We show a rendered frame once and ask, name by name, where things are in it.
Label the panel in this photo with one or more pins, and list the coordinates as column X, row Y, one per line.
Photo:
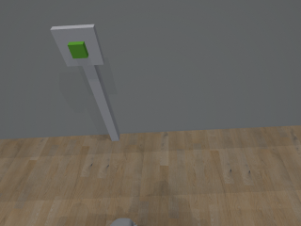
column 88, row 34

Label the button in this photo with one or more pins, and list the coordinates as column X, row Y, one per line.
column 78, row 49

